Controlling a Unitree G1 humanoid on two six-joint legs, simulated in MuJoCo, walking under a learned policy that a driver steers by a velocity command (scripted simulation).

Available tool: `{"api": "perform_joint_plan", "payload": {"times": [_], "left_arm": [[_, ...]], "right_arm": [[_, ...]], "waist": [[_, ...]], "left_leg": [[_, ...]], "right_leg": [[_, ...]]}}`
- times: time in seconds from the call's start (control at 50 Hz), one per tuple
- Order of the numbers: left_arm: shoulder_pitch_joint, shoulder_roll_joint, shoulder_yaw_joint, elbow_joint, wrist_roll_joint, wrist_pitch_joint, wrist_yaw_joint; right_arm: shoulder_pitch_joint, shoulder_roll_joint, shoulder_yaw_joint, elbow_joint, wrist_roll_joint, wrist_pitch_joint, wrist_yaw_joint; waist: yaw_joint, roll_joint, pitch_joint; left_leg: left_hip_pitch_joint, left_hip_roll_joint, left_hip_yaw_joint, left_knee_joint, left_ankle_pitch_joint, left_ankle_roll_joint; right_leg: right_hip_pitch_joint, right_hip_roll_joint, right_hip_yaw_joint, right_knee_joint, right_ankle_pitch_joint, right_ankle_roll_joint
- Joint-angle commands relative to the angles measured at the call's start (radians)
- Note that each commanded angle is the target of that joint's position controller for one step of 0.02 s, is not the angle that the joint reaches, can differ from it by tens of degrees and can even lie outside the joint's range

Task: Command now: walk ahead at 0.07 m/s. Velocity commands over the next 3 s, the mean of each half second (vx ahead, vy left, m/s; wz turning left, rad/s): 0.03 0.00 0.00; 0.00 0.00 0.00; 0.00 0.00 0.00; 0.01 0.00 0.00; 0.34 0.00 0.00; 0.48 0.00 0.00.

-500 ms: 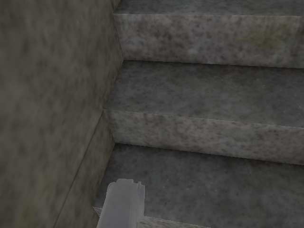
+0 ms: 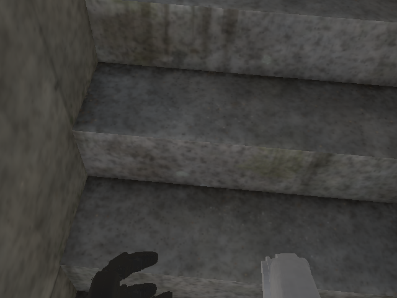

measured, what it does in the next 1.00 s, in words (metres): climbs: right foot 0.19 m higher, then left foot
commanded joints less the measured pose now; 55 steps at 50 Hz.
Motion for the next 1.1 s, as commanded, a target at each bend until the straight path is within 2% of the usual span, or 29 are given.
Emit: {"api": "perform_joint_plan", "payload": {"times": [0.02,0.06,0.1,0.12,0.14,0.16,0.18,0.2,0.22,0.26,0.3,0.4,0.52,0.6,0.62,0.64,0.66,0.68,0.7,0.72,0.74,0.76,0.78,0.8,0.82,0.88,1.02,1.06,1.1], "left_arm": [[0.023,-0.029,-0.018,-0.014,0.024,0.046,0.005],[0.049,0.028,0.018,0.028,0.034,0.048,-0.024],[0.181,0.071,0.044,0.053,0.054,0.050,-0.027],[0.184,0.136,0.067,0.087,0.051,0.046,-0.024],[0.261,0.191,0.085,0.104,0.064,0.062,-0.010],[0.292,0.224,0.103,0.134,0.059,0.066,0.002],[0.310,0.305,0.124,0.132,0.067,0.055,-0.001],[0.250,0.274,0.112,0.130,0.053,0.030,-0.009],[0.197,0.221,0.106,0.136,0.030,0.012,-0.020],[0.206,0.083,0.088,0.208,0.004,0.003,-0.047],[0.241,0.058,0.086,0.256,0.007,-0.005,-0.043],[0.326,0.119,0.098,0.278,0.011,-0.016,-0.009],[0.362,0.160,0.128,0.291,0.027,-0.010,0.038],[0.279,0.160,0.127,0.271,0.043,0.023,0.056],[0.286,0.143,0.121,0.295,0.044,0.050,0.048],[0.272,0.158,0.124,0.291,0.013,0.062,0.051],[0.290,0.133,0.123,0.293,0.009,0.067,0.050],[0.377,0.114,0.130,0.289,0.008,0.061,0.032],[0.429,0.114,0.137,0.282,0.032,0.043,0.022],[0.420,0.099,0.141,0.284,0.005,0.035,0.022],[0.424,0.069,0.133,0.324,0.004,0.037,0.021],[0.428,0.027,0.128,0.354,-0.006,0.052,0.018],[0.419,0.005,0.119,0.365,0.017,0.052,0.005],[0.396,0.041,0.128,0.362,0.041,0.055,0.003],[0.371,0.111,0.144,0.358,0.045,0.058,0.002],[0.326,0.131,0.150,0.308,0.005,0.069,0.002],[0.357,0.127,0.147,0.296,0.036,0.092,0.015],[0.377,0.142,0.160,0.302,0.022,0.082,0.013],[0.376,0.145,0.162,0.306,0.035,0.080,0.012]], "right_arm": [[-0.084,-0.245,-0.061,-0.129,0.003,0.027,-0.034],[0.054,-0.266,-0.085,-0.093,0.051,0.028,-0.031],[0.122,-0.235,-0.077,-0.051,0.087,0.006,-0.015],[0.159,-0.134,-0.051,-0.050,0.069,-0.005,-0.004],[0.148,-0.124,-0.052,-0.057,0.044,0.001,-0.002],[0.034,-0.089,-0.044,-0.074,0.034,0.014,0.020],[-0.044,-0.060,-0.045,-0.098,0.048,0.007,0.032],[-0.074,-0.022,-0.037,-0.123,0.063,-0.006,0.039],[-0.111,0.036,-0.020,-0.141,0.064,-0.014,0.032],[-0.084,-0.007,-0.037,-0.138,0.050,-0.005,0.001],[-0.054,0.000,-0.044,-0.122,0.045,0.004,-0.007],[-0.102,0.029,-0.043,-0.164,0.046,0.022,-0.012],[-0.184,0.060,-0.045,-0.186,0.047,0.052,-0.031],[-0.118,0.030,-0.046,-0.173,0.029,0.078,-0.038],[-0.087,0.058,-0.032,-0.162,0.024,0.074,-0.038],[-0.111,0.097,-0.010,-0.165,0.014,0.069,-0.032],[-0.075,0.079,-0.016,-0.125,-0.011,0.063,-0.021],[-0.117,0.054,-0.011,-0.117,-0.043,0.041,-0.016],[-0.151,0.016,-0.014,-0.114,-0.045,0.030,-0.013],[-0.072,-0.025,-0.036,-0.092,-0.047,0.015,-0.017],[-0.079,0.028,-0.021,-0.081,-0.034,0.005,-0.020],[-0.090,0.044,-0.016,-0.096,-0.019,0.001,-0.034],[-0.141,0.036,-0.011,-0.126,-0.004,-0.002,-0.047],[-0.134,-0.017,-0.021,-0.110,0.013,0.001,-0.065],[-0.131,-0.018,-0.023,-0.104,0.010,-0.006,-0.072],[-0.007,-0.014,-0.038,-0.048,0.002,-0.025,-0.058],[-0.035,-0.012,-0.048,-0.048,-0.010,-0.031,-0.030],[-0.001,-0.020,-0.057,-0.026,0.011,-0.028,-0.045],[-0.013,-0.013,-0.059,-0.025,0.016,-0.029,-0.055]], "waist": [[0.044,0.229,-0.108],[0.022,0.256,-0.185],[0.081,0.325,-0.282],[0.045,0.146,-0.289],[0.058,-0.002,-0.319],[0.100,-0.188,-0.317],[0.112,-0.231,-0.364],[0.081,-0.224,-0.313],[0.043,-0.166,-0.167],[0.013,-0.066,-0.048],[0.009,-0.087,0.004],[0.022,-0.130,-0.008],[0.040,-0.129,-0.008],[0.010,-0.142,0.002],[-0.022,-0.101,-0.015],[-0.027,-0.138,0.017],[-0.008,-0.063,0.056],[0.082,0.052,0.015],[0.137,0.162,-0.049],[0.088,0.329,-0.081],[0.070,0.248,-0.064],[0.073,0.158,-0.036],[0.082,0.076,0.010],[0.075,0.048,0.030],[0.066,0.011,0.025],[0.025,0.072,-0.050],[0.028,0.098,-0.002],[0.028,0.107,-0.007],[0.021,0.084,-0.005]], "left_leg": [[-0.222,0.171,-0.033,-0.356,0.340,0.203],[-0.042,0.150,0.022,-0.256,0.771,0.183],[0.196,0.145,0.038,-0.066,1.299,0.143],[0.036,0.093,0.039,0.097,1.185,0.094],[-0.034,0.042,0.012,0.243,0.831,0.058],[-0.184,-0.027,-0.073,0.588,0.193,0.045],[-0.294,-0.098,-0.232,1.034,0.019,0.031],[-0.386,-0.121,-0.320,1.298,-0.019,0.025],[-0.434,-0.093,-0.283,1.338,-0.048,0.023],[-0.455,-0.089,-0.205,1.293,0.033,0.038],[-0.438,-0.123,-0.209,1.277,0.122,0.041],[-0.535,-0.176,-0.249,1.386,0.109,0.028],[-0.546,-0.089,-0.274,1.153,0.070,-0.014],[-0.385,-0.003,-0.243,0.787,0.077,-0.053],[-0.191,-0.032,-0.071,0.439,-0.083,-0.057],[-0.120,-0.060,0.027,0.071,-0.245,-0.037],[-0.123,-0.092,0.069,-0.067,-0.215,-0.044],[-0.076,-0.061,-0.018,-0.083,0.024,-0.055],[0.046,-0.016,-0.082,0.034,0.474,-0.062],[0.046,0.074,-0.226,0.019,0.578,0.011],[-0.064,0.129,-0.304,-0.026,0.577,0.086],[-0.092,0.135,-0.345,-0.103,0.330,0.120],[-0.049,0.074,-0.228,-0.067,0.371,0.092],[0.008,0.057,-0.187,-0.047,0.288,0.060],[0.033,0.034,-0.150,-0.069,0.270,0.033],[0.118,0.024,-0.159,-0.103,0.383,0.007],[0.069,0.045,-0.181,-0.152,0.292,0.006],[0.079,0.041,-0.172,-0.153,0.320,0.011],[0.061,0.038,-0.154,-0.161,0.324,0.011]], "right_leg": [[0.542,-0.069,-0.230,-0.350,-0.250,0.024],[0.685,0.010,-0.298,-0.483,-0.349,-0.023],[0.776,0.075,-0.199,-0.806,-0.275,-0.088],[0.811,-0.061,0.104,-0.892,-0.232,-0.186],[0.851,-0.130,0.351,-1.097,-0.478,-0.251],[0.878,-0.217,0.590,-1.324,-0.758,-0.321],[0.887,-0.256,0.781,-1.485,-0.799,-0.345],[0.827,-0.272,0.703,-1.462,-0.641,-0.298],[0.726,-0.246,0.513,-1.415,-0.495,-0.242],[0.652,-0.179,0.270,-1.238,-0.444,-0.171],[0.644,-0.143,0.172,-1.223,-0.332,-0.164],[0.775,-0.207,0.207,-1.288,-0.213,-0.208],[0.849,-0.275,0.249,-1.362,-0.306,-0.197],[0.767,-0.272,0.206,-1.314,-0.241,-0.168],[0.720,-0.160,0.007,-1.354,-0.198,-0.113],[0.769,-0.162,-0.011,-1.410,-0.216,-0.063],[0.843,-0.127,-0.060,-1.309,-0.181,-0.046],[0.948,-0.082,-0.084,-1.179,0.055,-0.010],[0.898,-0.039,-0.102,-1.115,0.068,0.038],[0.874,-0.009,-0.160,-1.180,0.088,0.070],[0.968,0.001,-0.166,-1.121,-0.091,0.068],[1.030,-0.005,-0.149,-1.231,-0.207,0.054],[1.080,-0.002,-0.153,-1.432,-0.180,0.040],[1.092,0.003,-0.138,-1.612,-0.004,0.044],[1.104,-0.012,-0.116,-1.584,0.176,0.043],[1.161,-0.026,-0.101,-1.563,0.282,0.023],[1.191,-0.046,-0.098,-1.648,0.185,0.012],[1.196,-0.046,-0.098,-1.642,0.195,0.018],[1.206,-0.049,-0.093,-1.657,0.230,0.017]]}}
